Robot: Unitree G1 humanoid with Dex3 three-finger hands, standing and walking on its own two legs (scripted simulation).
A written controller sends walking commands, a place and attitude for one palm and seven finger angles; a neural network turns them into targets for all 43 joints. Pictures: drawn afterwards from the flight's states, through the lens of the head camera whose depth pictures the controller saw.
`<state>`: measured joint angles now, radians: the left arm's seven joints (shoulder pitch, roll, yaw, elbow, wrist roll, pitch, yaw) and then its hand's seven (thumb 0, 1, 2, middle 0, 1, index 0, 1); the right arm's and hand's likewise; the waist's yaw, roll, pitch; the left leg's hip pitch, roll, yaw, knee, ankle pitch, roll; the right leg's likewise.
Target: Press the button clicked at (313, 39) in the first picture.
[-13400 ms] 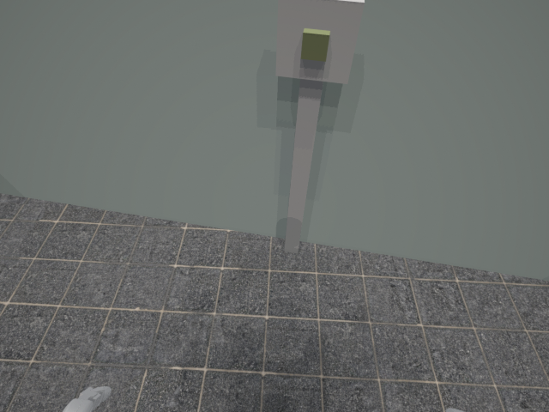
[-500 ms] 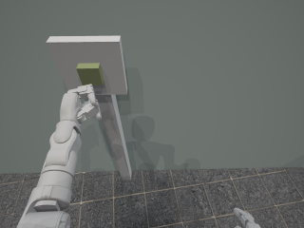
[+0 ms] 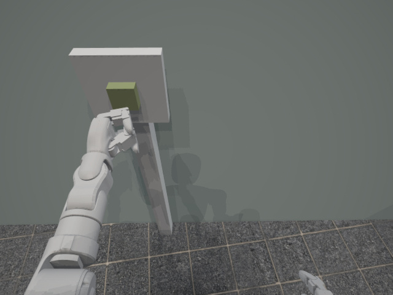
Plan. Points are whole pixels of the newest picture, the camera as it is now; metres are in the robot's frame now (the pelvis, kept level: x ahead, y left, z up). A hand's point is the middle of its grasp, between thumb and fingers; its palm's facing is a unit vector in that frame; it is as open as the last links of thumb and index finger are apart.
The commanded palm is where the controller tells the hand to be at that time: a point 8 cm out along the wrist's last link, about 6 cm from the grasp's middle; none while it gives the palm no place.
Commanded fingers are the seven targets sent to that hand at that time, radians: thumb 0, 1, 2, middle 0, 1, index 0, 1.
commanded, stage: aim a knuckle at the button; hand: left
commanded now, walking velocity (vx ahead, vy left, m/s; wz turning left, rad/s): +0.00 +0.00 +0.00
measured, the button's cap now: (124, 95) +0.49 +0.18 +0.15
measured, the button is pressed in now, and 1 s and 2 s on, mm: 0 0 4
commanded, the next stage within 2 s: press the button with the knuckle in 1.16 s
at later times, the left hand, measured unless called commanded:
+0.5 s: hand (133, 141) +0.38 +0.15 +0.12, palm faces +0.07 -1.00 +0.00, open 3.1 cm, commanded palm +0.36 +0.20 +0.13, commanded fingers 0.00 0.90 0.90 -1.30 -1.50 -1.30 -1.50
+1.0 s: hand (130, 139) +0.39 +0.16 +0.12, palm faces +0.08 -1.00 +0.00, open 3.1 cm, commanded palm +0.37 +0.21 +0.13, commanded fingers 0.00 0.90 0.90 -1.30 -1.50 -1.30 -1.50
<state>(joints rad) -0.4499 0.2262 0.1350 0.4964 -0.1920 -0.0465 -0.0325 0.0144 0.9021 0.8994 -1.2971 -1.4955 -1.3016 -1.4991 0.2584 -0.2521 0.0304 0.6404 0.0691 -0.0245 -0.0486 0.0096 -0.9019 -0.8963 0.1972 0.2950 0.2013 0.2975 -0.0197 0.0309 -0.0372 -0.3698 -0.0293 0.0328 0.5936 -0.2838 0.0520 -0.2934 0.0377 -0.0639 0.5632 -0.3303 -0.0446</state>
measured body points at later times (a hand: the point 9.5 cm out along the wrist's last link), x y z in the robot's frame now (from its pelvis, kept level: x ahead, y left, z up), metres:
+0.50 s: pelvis +0.00 -0.01 +0.00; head +0.02 -0.02 +0.45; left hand +0.37 +0.20 +0.12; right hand +0.13 -0.26 -0.10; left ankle +0.01 +0.08 -0.73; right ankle -0.02 -0.09 -0.73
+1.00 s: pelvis +0.01 -0.01 +0.00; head +0.02 -0.02 +0.45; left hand +0.38 +0.21 +0.12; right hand +0.13 -0.27 -0.11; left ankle +0.01 +0.08 -0.73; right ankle -0.02 -0.09 -0.73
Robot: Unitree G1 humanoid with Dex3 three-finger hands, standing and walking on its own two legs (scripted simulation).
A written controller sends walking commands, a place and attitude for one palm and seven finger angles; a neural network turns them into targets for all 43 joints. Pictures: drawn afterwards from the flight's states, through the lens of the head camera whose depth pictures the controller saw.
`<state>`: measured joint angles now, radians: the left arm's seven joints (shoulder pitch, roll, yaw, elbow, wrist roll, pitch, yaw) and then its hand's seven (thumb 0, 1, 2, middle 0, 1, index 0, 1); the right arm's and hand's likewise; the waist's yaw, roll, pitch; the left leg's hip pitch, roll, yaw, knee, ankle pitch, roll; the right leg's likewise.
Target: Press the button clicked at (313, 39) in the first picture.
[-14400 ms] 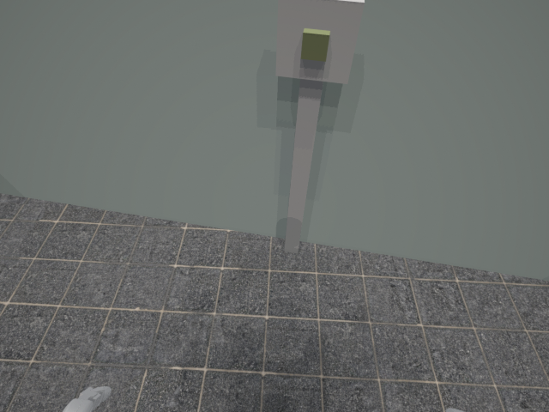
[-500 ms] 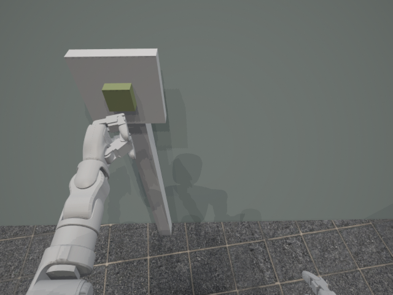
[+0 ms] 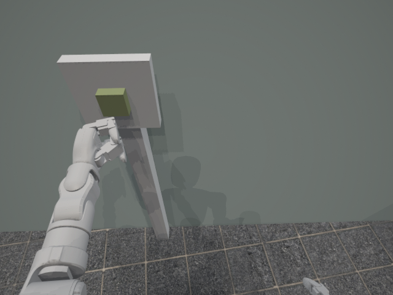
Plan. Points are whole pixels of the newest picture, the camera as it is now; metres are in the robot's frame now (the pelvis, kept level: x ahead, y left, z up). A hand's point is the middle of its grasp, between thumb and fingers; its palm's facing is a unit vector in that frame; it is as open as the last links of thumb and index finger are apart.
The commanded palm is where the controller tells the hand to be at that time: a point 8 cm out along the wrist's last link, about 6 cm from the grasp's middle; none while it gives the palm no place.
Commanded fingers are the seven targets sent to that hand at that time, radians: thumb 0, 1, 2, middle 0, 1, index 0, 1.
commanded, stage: aim a knuckle at the button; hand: left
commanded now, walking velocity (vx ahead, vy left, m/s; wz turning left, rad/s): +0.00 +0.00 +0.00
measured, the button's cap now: (114, 101) +0.48 +0.20 +0.15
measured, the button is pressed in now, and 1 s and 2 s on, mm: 0 4 1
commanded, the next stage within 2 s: press the button with the knuckle in 0.16 s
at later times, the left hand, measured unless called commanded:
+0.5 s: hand (113, 140) +0.39 +0.19 +0.12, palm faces +0.11 -0.99 +0.00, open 3.1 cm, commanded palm +0.37 +0.23 +0.13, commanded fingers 0.00 0.90 0.90 -1.30 -1.50 -1.30 -1.50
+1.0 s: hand (121, 129) +0.43 +0.18 +0.12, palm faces +0.10 -0.99 -0.01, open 2.9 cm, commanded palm +0.41 +0.22 +0.13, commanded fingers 0.00 0.90 0.90 -1.30 -1.50 -1.30 -1.50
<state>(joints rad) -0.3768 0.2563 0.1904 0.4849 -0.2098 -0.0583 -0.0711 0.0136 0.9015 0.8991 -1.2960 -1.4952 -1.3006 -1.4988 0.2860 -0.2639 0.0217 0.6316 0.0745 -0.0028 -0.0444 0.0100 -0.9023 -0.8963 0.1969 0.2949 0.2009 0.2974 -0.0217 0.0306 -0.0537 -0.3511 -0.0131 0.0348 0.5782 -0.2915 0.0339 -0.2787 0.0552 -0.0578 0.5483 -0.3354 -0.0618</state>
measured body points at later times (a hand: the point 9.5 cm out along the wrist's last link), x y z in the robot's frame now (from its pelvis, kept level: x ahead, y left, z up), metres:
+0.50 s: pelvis -0.01 +0.01 +0.00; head +0.01 +0.01 +0.45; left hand +0.38 +0.24 +0.12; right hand +0.12 -0.24 -0.11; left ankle +0.00 +0.10 -0.73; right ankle -0.03 -0.07 -0.73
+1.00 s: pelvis -0.02 +0.02 -0.01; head +0.02 +0.02 +0.44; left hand +0.41 +0.24 +0.12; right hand +0.06 -0.24 -0.12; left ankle +0.00 +0.10 -0.73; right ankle -0.03 -0.07 -0.73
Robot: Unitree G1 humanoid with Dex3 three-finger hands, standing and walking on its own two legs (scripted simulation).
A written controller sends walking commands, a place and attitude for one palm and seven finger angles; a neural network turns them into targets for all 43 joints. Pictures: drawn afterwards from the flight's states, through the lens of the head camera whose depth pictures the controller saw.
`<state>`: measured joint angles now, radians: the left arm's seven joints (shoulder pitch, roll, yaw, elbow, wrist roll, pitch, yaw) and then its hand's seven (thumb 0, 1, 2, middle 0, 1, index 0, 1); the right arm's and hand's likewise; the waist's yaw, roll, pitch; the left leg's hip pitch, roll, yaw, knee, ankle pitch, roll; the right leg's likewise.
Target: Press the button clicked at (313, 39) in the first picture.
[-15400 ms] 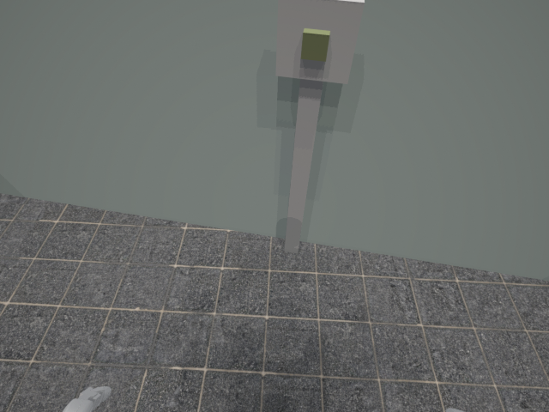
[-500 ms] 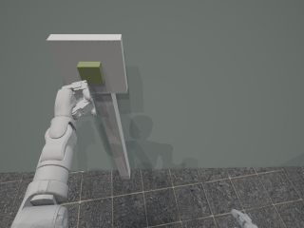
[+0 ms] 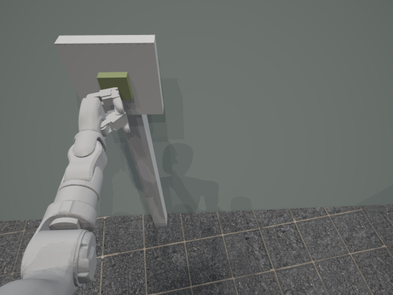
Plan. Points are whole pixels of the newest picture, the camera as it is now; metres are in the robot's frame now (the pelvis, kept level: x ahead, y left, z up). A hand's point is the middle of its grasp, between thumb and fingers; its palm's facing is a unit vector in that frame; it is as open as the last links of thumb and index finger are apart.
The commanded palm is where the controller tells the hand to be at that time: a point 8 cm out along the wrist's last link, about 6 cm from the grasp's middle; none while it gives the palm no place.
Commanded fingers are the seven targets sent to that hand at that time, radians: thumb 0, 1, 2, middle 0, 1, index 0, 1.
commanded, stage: press the button with the knuckle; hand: left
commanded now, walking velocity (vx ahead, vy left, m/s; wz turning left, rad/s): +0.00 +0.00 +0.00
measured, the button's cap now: (116, 84) +0.50 +0.18 +0.16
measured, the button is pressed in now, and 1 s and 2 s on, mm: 4 1 0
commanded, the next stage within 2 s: hold the button down briefly in 0.24 s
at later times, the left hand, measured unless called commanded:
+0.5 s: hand (125, 113) +0.45 +0.16 +0.12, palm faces +0.12 -0.99 -0.02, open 3.0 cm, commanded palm +0.46 +0.20 +0.13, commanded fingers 0.00 0.90 0.90 -1.30 -1.50 -1.30 -1.50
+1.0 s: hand (124, 116) +0.44 +0.16 +0.12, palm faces +0.09 -1.00 +0.01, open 3.2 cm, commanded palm +0.41 +0.20 +0.13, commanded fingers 0.00 0.90 0.90 -1.30 -1.50 -1.30 -1.50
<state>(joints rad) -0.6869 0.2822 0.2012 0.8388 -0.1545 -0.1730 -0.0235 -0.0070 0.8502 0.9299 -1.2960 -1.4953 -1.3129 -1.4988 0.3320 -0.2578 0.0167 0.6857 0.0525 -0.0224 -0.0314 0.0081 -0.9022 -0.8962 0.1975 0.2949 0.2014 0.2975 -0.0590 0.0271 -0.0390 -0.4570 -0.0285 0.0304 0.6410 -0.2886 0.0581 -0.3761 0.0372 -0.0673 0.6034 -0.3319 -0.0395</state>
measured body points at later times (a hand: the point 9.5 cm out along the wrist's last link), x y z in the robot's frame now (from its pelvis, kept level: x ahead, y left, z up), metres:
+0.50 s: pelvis -0.02 -0.02 -0.01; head +0.03 -0.01 +0.44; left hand +0.44 +0.21 +0.13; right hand +0.02 -0.28 -0.13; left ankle +0.02 +0.08 -0.72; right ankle -0.02 -0.10 -0.72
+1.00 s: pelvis -0.01 -0.01 +0.00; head +0.03 -0.02 +0.44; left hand +0.43 +0.21 +0.12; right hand +0.05 -0.28 -0.12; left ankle +0.02 +0.08 -0.72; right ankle -0.02 -0.10 -0.72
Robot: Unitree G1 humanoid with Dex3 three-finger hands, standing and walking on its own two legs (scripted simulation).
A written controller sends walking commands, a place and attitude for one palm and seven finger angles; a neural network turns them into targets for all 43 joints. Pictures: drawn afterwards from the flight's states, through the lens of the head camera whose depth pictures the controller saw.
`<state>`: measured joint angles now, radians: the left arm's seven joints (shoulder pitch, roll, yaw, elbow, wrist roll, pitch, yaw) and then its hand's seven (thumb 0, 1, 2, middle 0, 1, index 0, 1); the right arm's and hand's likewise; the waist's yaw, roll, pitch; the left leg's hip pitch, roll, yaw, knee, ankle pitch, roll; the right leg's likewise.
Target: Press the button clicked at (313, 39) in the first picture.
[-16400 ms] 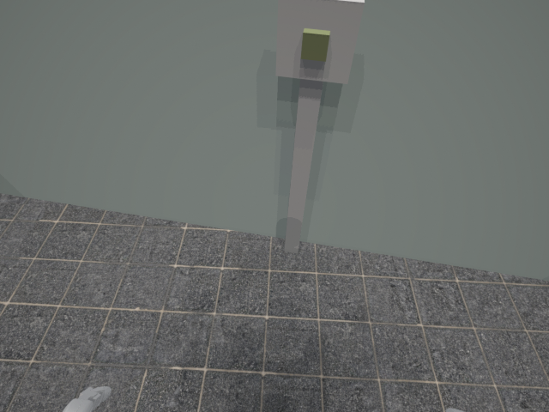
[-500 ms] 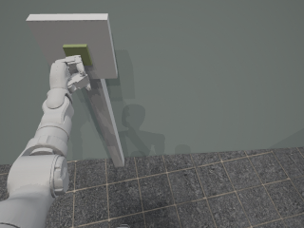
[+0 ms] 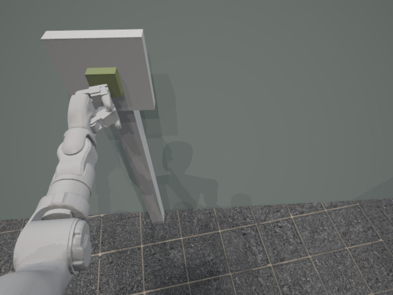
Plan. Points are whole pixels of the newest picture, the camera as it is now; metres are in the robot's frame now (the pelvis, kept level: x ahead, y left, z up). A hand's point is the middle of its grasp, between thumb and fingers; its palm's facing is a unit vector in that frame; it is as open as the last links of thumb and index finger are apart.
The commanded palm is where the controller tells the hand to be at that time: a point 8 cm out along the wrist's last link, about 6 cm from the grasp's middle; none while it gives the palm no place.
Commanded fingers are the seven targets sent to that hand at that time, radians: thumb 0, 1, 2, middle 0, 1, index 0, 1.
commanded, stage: pull the fist back off the button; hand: left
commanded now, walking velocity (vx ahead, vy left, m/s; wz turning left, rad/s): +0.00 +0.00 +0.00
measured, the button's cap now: (105, 81) +0.51 +0.19 +0.16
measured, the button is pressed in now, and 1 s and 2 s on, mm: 1 0 0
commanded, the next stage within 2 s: draw the hand back to the body in 0.64 s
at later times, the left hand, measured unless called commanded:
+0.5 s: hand (112, 134) +0.38 +0.16 +0.13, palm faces +0.05 -1.00 +0.00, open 3.1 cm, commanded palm +0.35 +0.21 +0.14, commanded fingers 0.00 0.90 0.90 -1.30 -1.50 -1.30 -1.50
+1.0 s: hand (103, 150) +0.34 +0.16 +0.14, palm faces +0.07 -1.00 -0.01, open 3.1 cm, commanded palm +0.30 +0.22 +0.15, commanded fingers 0.00 0.90 0.90 -1.30 -1.50 -1.30 -1.50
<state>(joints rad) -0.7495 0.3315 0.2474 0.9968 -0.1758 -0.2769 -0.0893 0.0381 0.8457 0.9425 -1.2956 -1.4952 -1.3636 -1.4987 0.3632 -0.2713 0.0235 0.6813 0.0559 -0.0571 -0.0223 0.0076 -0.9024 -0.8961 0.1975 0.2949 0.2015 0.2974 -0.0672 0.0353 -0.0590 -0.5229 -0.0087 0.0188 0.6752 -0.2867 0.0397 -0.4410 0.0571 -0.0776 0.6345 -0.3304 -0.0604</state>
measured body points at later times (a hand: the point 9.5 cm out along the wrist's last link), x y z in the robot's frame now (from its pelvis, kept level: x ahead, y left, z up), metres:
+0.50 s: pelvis +0.03 +0.01 +0.01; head +0.04 +0.00 +0.46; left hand +0.38 +0.21 +0.14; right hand +0.18 -0.23 -0.08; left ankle +0.03 +0.09 -0.72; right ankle -0.01 -0.08 -0.72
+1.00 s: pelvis +0.01 -0.01 +0.01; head -0.01 -0.03 +0.46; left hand +0.33 +0.22 +0.15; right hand +0.16 -0.24 -0.08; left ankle +0.03 +0.09 -0.72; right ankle -0.01 -0.08 -0.72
